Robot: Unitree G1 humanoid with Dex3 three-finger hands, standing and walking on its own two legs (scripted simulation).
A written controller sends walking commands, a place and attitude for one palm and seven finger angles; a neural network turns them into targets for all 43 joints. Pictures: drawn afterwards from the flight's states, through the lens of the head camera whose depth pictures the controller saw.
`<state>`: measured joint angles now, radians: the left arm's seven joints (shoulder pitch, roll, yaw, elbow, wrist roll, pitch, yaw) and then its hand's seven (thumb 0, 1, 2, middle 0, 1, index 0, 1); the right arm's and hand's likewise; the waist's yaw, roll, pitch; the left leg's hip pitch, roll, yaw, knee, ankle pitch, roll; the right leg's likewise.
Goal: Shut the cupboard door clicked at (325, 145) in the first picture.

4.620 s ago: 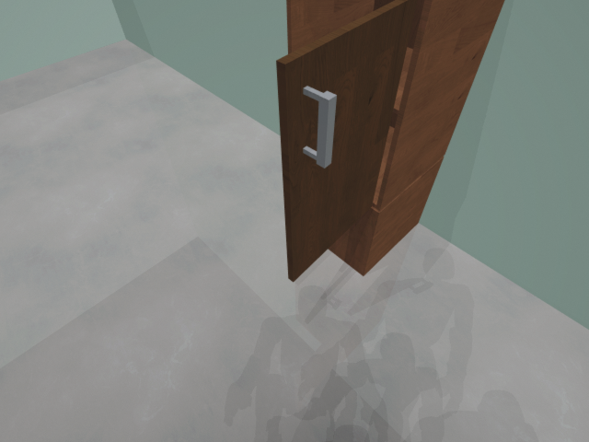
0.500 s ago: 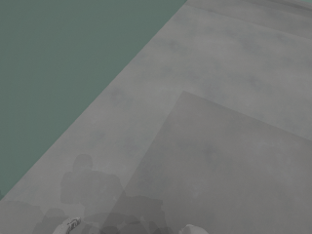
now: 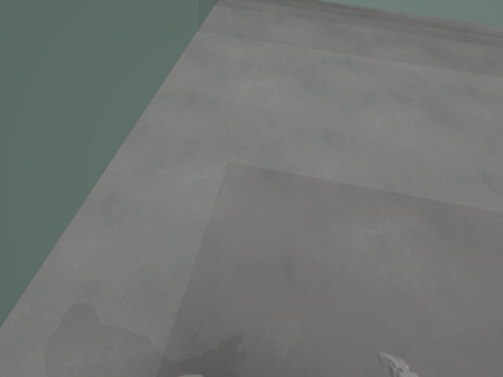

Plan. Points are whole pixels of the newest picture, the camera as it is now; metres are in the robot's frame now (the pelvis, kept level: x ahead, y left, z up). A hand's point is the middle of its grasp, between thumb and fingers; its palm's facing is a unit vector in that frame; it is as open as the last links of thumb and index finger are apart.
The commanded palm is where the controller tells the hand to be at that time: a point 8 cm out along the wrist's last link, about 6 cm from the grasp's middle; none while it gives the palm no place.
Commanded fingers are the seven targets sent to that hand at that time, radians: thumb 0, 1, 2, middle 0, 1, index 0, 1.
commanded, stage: walk around to get in front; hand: left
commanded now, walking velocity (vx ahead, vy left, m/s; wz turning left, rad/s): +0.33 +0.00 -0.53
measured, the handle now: out of the picture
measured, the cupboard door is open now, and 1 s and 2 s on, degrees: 93 93 93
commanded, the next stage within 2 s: walk to a spot facing it in 1.00 s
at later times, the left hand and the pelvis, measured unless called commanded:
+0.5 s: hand (227, 260) +0.36 +0.08 -0.15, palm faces -0.26 -0.94 -0.21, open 7.4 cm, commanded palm none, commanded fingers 0.00 0.90 0.90 -0.20 -0.30 -0.20 -0.30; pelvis +0.21 -0.07 +0.01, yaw -12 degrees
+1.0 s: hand (260, 186) +0.57 +0.02 -0.15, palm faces -0.34 -0.93 -0.16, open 7.4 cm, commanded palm none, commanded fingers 0.00 0.90 0.90 -0.20 -0.30 -0.20 -0.30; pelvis +0.44 -0.12 +0.02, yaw -21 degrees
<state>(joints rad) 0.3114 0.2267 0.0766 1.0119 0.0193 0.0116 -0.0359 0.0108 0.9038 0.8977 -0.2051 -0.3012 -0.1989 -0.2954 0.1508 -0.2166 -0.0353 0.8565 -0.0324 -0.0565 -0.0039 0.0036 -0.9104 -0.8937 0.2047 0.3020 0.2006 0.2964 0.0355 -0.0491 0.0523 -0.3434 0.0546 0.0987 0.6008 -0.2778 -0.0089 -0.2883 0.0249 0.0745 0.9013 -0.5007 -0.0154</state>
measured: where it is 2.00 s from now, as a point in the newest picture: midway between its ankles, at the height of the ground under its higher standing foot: (318, 262)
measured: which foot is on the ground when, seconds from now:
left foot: down 0.00-0.32, up 0.34-0.66, down 0.68-1.00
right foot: up 0.00-0.30, down 0.32-0.70, up 0.72-1.00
